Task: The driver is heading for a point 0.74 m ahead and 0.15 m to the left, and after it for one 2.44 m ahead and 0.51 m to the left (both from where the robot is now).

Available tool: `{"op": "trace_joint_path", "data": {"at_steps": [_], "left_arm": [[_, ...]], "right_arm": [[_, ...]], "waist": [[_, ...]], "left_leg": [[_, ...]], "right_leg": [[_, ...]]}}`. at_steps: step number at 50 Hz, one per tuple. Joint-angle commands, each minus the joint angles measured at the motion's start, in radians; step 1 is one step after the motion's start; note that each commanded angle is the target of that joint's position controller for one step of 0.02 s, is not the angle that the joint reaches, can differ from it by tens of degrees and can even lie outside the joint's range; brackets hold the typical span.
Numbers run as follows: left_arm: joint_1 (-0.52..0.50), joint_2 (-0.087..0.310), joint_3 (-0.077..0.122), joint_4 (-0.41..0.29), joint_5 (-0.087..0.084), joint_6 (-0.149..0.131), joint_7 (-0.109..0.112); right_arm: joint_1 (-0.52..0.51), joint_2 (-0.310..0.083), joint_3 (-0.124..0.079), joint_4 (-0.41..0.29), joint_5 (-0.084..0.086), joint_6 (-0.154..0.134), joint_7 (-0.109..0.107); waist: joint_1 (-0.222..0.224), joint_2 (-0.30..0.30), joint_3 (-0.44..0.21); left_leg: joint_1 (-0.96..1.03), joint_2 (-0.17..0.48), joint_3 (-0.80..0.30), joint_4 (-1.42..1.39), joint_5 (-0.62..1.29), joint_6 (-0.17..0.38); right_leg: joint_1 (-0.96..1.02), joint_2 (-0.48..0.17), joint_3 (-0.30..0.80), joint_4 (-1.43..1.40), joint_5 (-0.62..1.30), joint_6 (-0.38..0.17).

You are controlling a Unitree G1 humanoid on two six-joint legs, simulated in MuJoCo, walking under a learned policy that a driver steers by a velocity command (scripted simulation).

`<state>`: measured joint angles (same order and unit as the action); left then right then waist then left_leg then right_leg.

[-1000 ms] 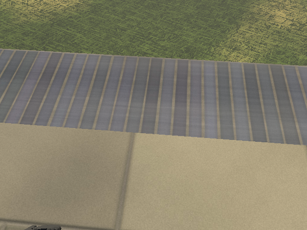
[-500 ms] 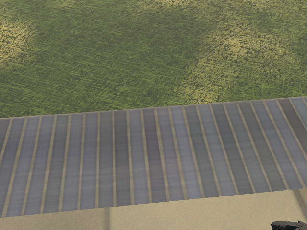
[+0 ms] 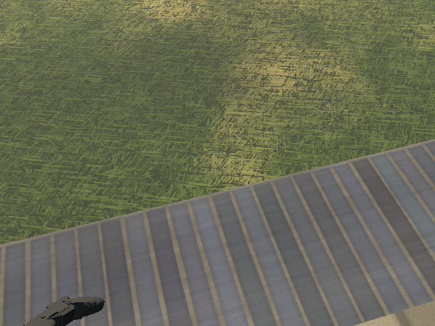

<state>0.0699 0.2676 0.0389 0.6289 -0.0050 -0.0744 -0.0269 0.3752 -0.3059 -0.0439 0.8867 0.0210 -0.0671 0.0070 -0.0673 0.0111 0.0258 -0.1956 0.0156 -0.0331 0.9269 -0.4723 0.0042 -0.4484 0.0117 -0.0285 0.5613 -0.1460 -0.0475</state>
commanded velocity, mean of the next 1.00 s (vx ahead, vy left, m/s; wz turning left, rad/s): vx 0.26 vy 0.00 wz -0.01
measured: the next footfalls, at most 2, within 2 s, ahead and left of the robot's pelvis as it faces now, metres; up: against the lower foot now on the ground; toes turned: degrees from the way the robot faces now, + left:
left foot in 0.44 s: +0.41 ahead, +0.15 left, +0.00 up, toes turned +2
right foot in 0.72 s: +0.38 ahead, -0.09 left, +0.00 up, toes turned -4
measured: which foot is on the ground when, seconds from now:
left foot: up 0.00-0.42, down 0.44-1.00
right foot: down 0.00-0.44, up 0.46-0.70, down 0.72-1.00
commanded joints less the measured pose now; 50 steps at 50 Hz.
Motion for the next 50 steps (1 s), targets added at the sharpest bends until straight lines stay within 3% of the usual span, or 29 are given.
{"op": "trace_joint_path", "data": {"at_steps": [1,3,4,6,9,14,15,16,18,20,22,23,24,25,26,27,28,29,31,33,34,36,37,38,39,41,43,45,50], "left_arm": [[0.259,0.156,0.051,0.018,-0.001,0.002,0.007],[0.181,0.109,0.037,0.016,0.015,-0.006,0.000],[0.167,0.120,0.041,0.020,0.014,-0.011,-0.001],[0.168,0.125,0.045,0.040,0.001,-0.024,0.000],[0.198,0.151,0.053,0.071,0.001,-0.027,0.010],[0.286,0.184,0.060,0.127,-0.011,-0.015,0.022],[0.341,0.072,0.011,0.155,0.141,-0.041,-0.032],[0.346,0.090,0.023,0.164,0.126,-0.050,-0.051],[0.297,0.159,0.034,0.156,0.085,-0.054,-0.052],[0.294,0.193,0.039,0.171,0.071,-0.047,-0.039],[0.322,0.188,0.033,0.176,0.066,-0.047,-0.038],[0.492,0.049,-0.011,0.163,0.081,-0.050,-0.034],[0.520,0.046,-0.021,0.163,0.084,-0.051,-0.044],[0.317,0.104,0.007,0.121,0.057,-0.035,-0.046],[0.246,0.105,0.014,0.109,0.058,-0.033,-0.029],[0.275,0.114,0.014,0.131,0.080,-0.027,-0.009],[0.274,0.052,-0.009,0.135,0.088,-0.026,-0.003],[0.295,0.019,-0.026,0.145,0.087,-0.021,-0.008],[0.392,0.042,-0.014,0.196,0.051,-0.004,-0.037],[0.402,0.067,-0.008,0.212,0.027,0.002,-0.069],[0.394,0.079,-0.005,0.209,0.023,-0.007,-0.072],[0.333,0.108,0.001,0.165,0.022,-0.034,-0.052],[0.214,0.143,-0.001,0.116,0.009,-0.042,-0.047],[0.119,0.166,0.004,0.090,0.011,-0.040,-0.045],[0.100,0.157,0.011,0.097,0.016,-0.031,-0.043],[0.087,0.111,0.005,0.098,0.006,-0.023,-0.037],[0.115,0.121,0.008,0.106,0.010,-0.020,-0.038],[0.133,0.134,0.013,0.115,0.013,-0.022,-0.036],[0.117,0.132,0.017,0.121,0.011,-0.015,-0.035]], "right_arm": [[-0.090,-0.135,-0.020,-0.121,0.014,-0.049,0.005],[-0.108,-0.113,-0.025,-0.119,-0.012,-0.036,0.002],[-0.081,-0.091,-0.020,-0.117,-0.009,-0.026,0.005],[-0.087,-0.064,-0.014,-0.115,-0.013,-0.008,0.004],[-0.195,-0.047,-0.007,-0.144,-0.022,-0.003,0.003],[-0.364,-0.030,0.006,-0.184,-0.011,-0.018,0.023],[-0.276,0.002,0.045,-0.168,-0.148,0.003,0.050],[-0.285,-0.019,0.030,-0.176,-0.144,0.013,0.055],[-0.369,-0.065,0.021,-0.215,-0.102,0.005,0.050],[-0.395,-0.080,0.022,-0.222,-0.071,-0.017,0.044],[-0.282,-0.176,-0.011,-0.183,-0.035,-0.050,0.034],[-0.128,-0.239,-0.016,-0.164,-0.037,-0.048,0.030],[0.044,-0.209,-0.017,-0.140,-0.058,-0.033,0.025],[0.145,-0.206,-0.033,-0.083,-0.080,-0.041,0.011],[0.029,-0.211,-0.043,-0.083,-0.054,-0.049,0.003],[-0.117,-0.116,-0.017,-0.118,-0.030,-0.044,-0.002],[-0.196,-0.046,0.009,-0.142,-0.016,-0.045,0.001],[-0.253,-0.017,0.019,-0.168,-0.015,-0.046,0.007],[-0.388,-0.079,-0.004,-0.218,-0.026,-0.062,0.030],[-0.424,-0.120,-0.021,-0.221,-0.027,-0.065,0.056],[-0.394,-0.114,-0.019,-0.205,-0.034,-0.060,0.073],[-0.299,-0.035,0.005,-0.160,-0.018,-0.051,0.102],[-0.231,-0.026,0.002,-0.165,-0.005,-0.045,0.100],[-0.176,-0.071,-0.016,-0.164,-0.014,-0.043,0.079],[-0.209,-0.105,-0.024,-0.178,-0.015,-0.042,0.062],[-0.279,-0.082,-0.012,-0.200,-0.006,-0.045,0.060],[-0.280,-0.076,-0.011,-0.207,0.003,-0.047,0.068],[-0.272,-0.088,-0.021,-0.213,-0.002,-0.046,0.070],[-0.255,-0.089,-0.029,-0.211,-0.006,-0.037,0.066]], "waist": [[0.149,-0.116,-0.148],[0.087,-0.074,-0.070],[0.062,-0.111,-0.073],[0.046,-0.095,-0.050],[0.067,-0.059,-0.010],[0.129,-0.058,0.028],[0.100,-0.075,0.008],[0.100,-0.078,0.035],[0.097,-0.059,0.011],[0.086,-0.054,-0.014],[0.032,-0.005,-0.139],[0.062,0.172,-0.455],[-0.020,0.244,-0.628],[-0.087,0.120,-0.423],[-0.022,0.102,-0.225],[0.045,0.073,-0.178],[0.096,0.076,-0.135],[0.137,0.061,-0.131],[0.207,0.032,-0.152],[0.202,0.026,-0.135],[0.189,0.020,-0.117],[0.160,0.000,-0.110],[0.078,-0.050,-0.092],[0.015,-0.062,-0.090],[0.024,-0.053,-0.097],[0.057,-0.029,-0.103],[0.079,-0.027,-0.130],[0.082,-0.033,-0.150],[0.083,-0.029,-0.129]], "left_leg": [[-0.589,0.071,-0.036,0.319,0.058,0.020],[-0.496,0.116,-0.037,0.223,0.159,0.013],[-0.450,0.121,-0.037,0.198,0.177,0.002],[-0.435,0.126,-0.028,0.131,0.207,-0.018],[-0.472,0.125,-0.022,-0.045,0.368,-0.031],[-0.400,0.074,0.013,-0.310,0.580,-0.021],[-0.443,0.072,-0.018,-0.287,0.554,-0.004],[-0.480,0.080,-0.033,-0.298,0.519,0.005],[-0.422,0.053,-0.002,-0.351,0.499,0.022],[-0.302,0.008,0.050,-0.441,0.565,0.051],[0.072,-0.026,0.088,-0.460,0.809,0.143],[0.568,0.238,-0.164,-0.354,1.203,0.378],[0.790,0.445,-0.523,-0.458,1.191,0.522],[0.606,0.390,-0.480,-0.539,1.002,0.400],[0.364,0.346,-0.337,-0.575,0.875,0.317],[0.207,0.299,-0.256,-0.608,0.849,0.277],[0.074,0.263,-0.196,-0.622,0.916,0.251],[-0.031,0.232,-0.148,-0.641,0.936,0.229],[-0.200,0.130,-0.003,-0.639,0.881,0.182],[-0.277,0.093,0.028,-0.575,0.672,0.159],[-0.309,0.104,-0.009,-0.546,0.537,0.151],[-0.279,0.134,-0.110,-0.525,0.301,0.118],[-0.188,0.086,-0.080,-0.522,0.156,0.078],[-0.103,0.040,-0.040,-0.515,0.138,0.063],[-0.032,0.037,-0.025,-0.509,0.151,0.064],[-0.032,0.054,-0.047,-0.517,0.239,0.073],[-0.035,0.040,-0.030,-0.497,0.401,0.075],[0.012,0.034,-0.013,-0.459,0.544,0.077],[0.027,0.029,-0.008,-0.435,0.572,0.061]], "right_leg": [[0.602,-0.315,0.487,-0.267,-0.080,-0.218],[0.412,-0.247,0.358,-0.331,0.080,-0.190],[0.360,-0.251,0.339,-0.357,0.116,-0.207],[0.301,-0.241,0.271,-0.397,0.171,-0.218],[0.288,-0.220,0.196,-0.430,0.185,-0.203],[0.307,-0.203,0.121,-0.434,0.137,-0.162],[0.364,-0.248,0.158,-0.409,0.077,-0.211],[0.415,-0.271,0.166,-0.394,0.128,-0.218],[0.436,-0.256,0.138,-0.340,0.266,-0.180],[0.448,-0.228,0.101,-0.263,0.402,-0.126],[0.344,-0.098,0.019,-0.064,0.585,-0.011],[0.114,-0.001,-0.009,0.200,0.200,0.070],[-0.078,0.099,0.022,0.481,-0.533,0.103],[-0.167,0.051,0.121,0.642,-0.548,0.076],[-0.204,-0.026,0.110,0.663,-0.495,0.068],[-0.143,-0.088,0.108,0.593,-0.466,0.077],[-0.076,-0.128,0.109,0.512,-0.443,0.098],[0.025,-0.154,0.098,0.438,-0.433,0.126],[0.224,-0.123,0.008,0.281,-0.281,0.174],[0.293,-0.090,-0.040,0.127,-0.070,0.189],[0.313,-0.086,-0.036,0.082,0.034,0.173],[0.277,-0.133,0.016,0.006,0.139,0.093],[0.171,-0.182,0.071,-0.075,0.120,0.011],[0.096,-0.189,0.094,-0.098,-0.017,-0.050],[0.033,-0.169,0.086,-0.124,-0.185,-0.035],[0.091,-0.136,0.056,-0.110,-0.110,0.027],[0.164,-0.130,0.037,-0.077,0.012,0.040],[0.166,-0.130,0.026,-0.065,0.083,0.039],[0.155,-0.127,0.009,-0.053,0.058,0.051]]}}
Keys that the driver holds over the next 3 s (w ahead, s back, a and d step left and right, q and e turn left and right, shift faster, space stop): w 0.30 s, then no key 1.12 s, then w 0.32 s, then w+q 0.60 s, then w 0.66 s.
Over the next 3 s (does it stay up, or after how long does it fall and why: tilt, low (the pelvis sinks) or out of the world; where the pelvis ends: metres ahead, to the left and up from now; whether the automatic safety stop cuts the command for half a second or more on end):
stays up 1.17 0.19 -0.13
